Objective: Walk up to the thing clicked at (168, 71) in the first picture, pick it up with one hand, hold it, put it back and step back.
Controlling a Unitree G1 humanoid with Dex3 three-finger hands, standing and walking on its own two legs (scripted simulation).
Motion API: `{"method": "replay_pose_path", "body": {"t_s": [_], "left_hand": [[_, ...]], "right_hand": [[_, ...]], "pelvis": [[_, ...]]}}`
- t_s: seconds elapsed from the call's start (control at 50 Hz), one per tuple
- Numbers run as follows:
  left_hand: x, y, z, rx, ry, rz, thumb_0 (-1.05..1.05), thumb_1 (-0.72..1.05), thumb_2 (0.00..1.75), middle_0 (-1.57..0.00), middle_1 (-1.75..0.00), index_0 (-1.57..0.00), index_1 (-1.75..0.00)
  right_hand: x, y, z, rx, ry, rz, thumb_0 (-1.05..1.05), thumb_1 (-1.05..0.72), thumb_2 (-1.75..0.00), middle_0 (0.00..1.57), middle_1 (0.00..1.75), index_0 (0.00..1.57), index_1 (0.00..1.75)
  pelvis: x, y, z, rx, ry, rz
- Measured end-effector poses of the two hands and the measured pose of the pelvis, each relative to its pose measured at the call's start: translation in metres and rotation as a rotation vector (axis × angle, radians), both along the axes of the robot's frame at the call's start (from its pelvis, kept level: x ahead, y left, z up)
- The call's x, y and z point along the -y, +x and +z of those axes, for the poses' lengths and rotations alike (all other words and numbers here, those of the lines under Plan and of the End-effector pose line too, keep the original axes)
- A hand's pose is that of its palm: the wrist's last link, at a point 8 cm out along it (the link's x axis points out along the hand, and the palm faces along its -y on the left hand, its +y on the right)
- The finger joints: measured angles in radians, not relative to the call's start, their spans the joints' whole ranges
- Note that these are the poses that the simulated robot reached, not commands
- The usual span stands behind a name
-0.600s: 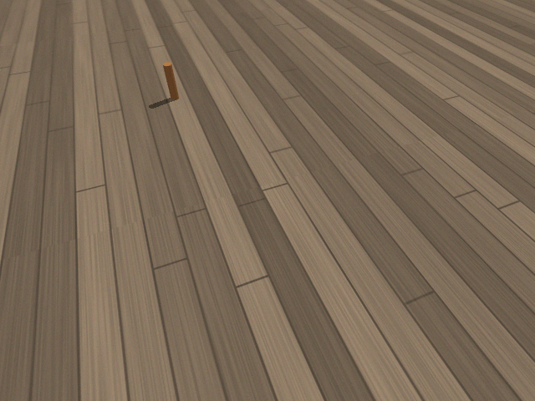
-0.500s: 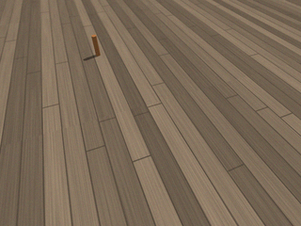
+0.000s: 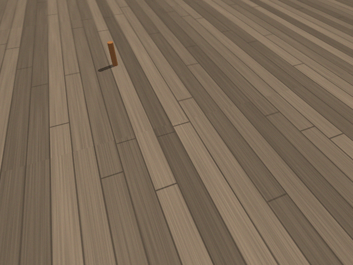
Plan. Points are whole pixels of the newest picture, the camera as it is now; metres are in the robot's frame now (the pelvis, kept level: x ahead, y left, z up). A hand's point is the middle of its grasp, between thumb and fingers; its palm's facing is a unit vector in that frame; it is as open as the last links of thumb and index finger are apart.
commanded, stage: stand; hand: left
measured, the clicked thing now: (112, 54) +2.11 +0.70 -0.66
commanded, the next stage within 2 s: walk up in 0.52 s
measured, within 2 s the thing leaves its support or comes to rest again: neither
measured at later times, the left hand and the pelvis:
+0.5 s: hand out of the picture +0.08 +0.25 -0.16, palm faces -0.03 -0.94 -0.34, open 7.4 cm; pelvis +0.00 +0.00 +0.00, yaw +0 degrees
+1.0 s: hand (16, 262) +0.18 +0.44 -0.19, palm faces +0.06 -0.92 -0.38, open 7.4 cm; pelvis +0.14 +0.13 -0.03, yaw +7 degrees
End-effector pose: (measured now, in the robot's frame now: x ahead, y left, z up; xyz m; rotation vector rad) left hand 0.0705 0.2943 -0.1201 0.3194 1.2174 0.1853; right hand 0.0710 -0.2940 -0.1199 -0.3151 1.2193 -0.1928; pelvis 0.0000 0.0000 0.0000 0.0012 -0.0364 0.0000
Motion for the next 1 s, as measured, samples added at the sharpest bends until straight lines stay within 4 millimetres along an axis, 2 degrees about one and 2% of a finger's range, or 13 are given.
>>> {"method": "replay_pose_path", "body": {"t_s": [0.52, 0.58, 0.62, 0.68, 0.76, 0.82, 0.86, 0.92, 0.96, 1.0], "left_hand": [[0.001, 0.001, 0.0, -0.008, 0.003, 0.004, 0.0, 0.91, 0.9, -0.2, -0.3, -0.2, -0.3], [-0.005, 0.002, 0.003, 0.039, -0.015, 0.014, 0.0, 0.9, 0.9, -0.2, -0.3, -0.2, -0.3], [-0.015, -0.001, 0.007, 0.077, -0.01, 0.038, 0.0, 0.9, 0.9, -0.2, -0.3, -0.21, -0.3], [-0.037, -0.01, 0.014, 0.087, 0.015, 0.07, 0.0, 0.9, 0.9, -0.2, -0.3, -0.21, -0.3], [-0.078, -0.018, 0.015, 0.047, 0.057, 0.1, 0.0, 0.9, 0.9, -0.2, -0.31, -0.21, -0.3], [-0.114, -0.013, 0.007, 0.03, 0.076, 0.129, 0.0, 0.9, 0.9, -0.2, -0.31, -0.21, -0.3], [-0.139, -0.001, -0.003, 0.028, 0.08, 0.146, 0.0, 0.9, 0.9, -0.2, -0.31, -0.21, -0.3], [-0.176, 0.031, -0.025, 0.02, 0.087, 0.147, 0.01, 0.9, 0.9, -0.2, -0.3, -0.21, -0.3], [-0.187, 0.061, -0.033, 0.01, 0.078, 0.121, 0.01, 0.91, 0.9, -0.2, -0.3, -0.2, -0.3], [-0.187, 0.095, -0.029, 0.031, 0.047, 0.085, 0.01, 0.91, 0.9, -0.2, -0.3, -0.2, -0.3]], "right_hand": [[0.002, 0.004, 0.0, -0.005, -0.001, 0.0, 0.0, -0.91, -0.9, 0.2, 0.3, 0.2, 0.3], [0.006, 0.008, 0.002, 0.007, 0.012, 0.016, 0.0, -0.91, -0.9, 0.2, 0.3, 0.2, 0.3], [0.008, 0.016, 0.006, -0.006, -0.001, 0.047, 0.0, -0.91, -0.9, 0.2, 0.3, 0.2, 0.3], [0.008, 0.039, 0.017, 0.008, -0.021, 0.083, 0.01, -0.91, -0.9, 0.2, 0.3, 0.2, 0.3], [0.001, 0.084, 0.03, 0.071, -0.048, 0.122, 0.01, -0.91, -0.9, 0.2, 0.3, 0.2, 0.3], [-0.016, 0.122, 0.035, 0.108, -0.072, 0.146, 0.01, -0.91, -0.9, 0.2, 0.3, 0.2, 0.3], [-0.032, 0.146, 0.036, 0.132, -0.086, 0.152, 0.01, -0.91, -0.9, 0.2, 0.3, 0.2, 0.3], [-0.059, 0.175, 0.033, 0.18, -0.114, 0.144, 0.0, -0.91, -0.9, 0.2, 0.3, 0.2, 0.3], [-0.076, 0.182, 0.03, 0.205, -0.118, 0.126, 0.0, -0.91, -0.9, 0.2, 0.3, 0.2, 0.3], [-0.092, 0.179, 0.03, 0.179, -0.103, 0.095, 0.0, -0.91, -0.9, 0.2, 0.3, 0.2, 0.3]], "pelvis": [[0.002, 0.005, 0.0, -0.001, -0.001, 0.002], [0.0, 0.008, -0.002, -0.013, -0.012, 0.029], [-0.004, 0.013, -0.001, -0.024, -0.016, 0.051], [-0.015, 0.023, 0.002, -0.027, -0.013, 0.056], [-0.037, 0.043, -0.002, -0.008, -0.021, 0.077], [-0.058, 0.066, -0.012, 0.004, -0.041, 0.102], [-0.076, 0.087, -0.02, 0.002, -0.047, 0.109], [-0.104, 0.117, -0.036, -0.002, -0.015, 0.112], [-0.118, 0.13, -0.039, 0.003, -0.005, 0.108], [-0.128, 0.145, -0.031, 0.005, -0.013, 0.115]]}}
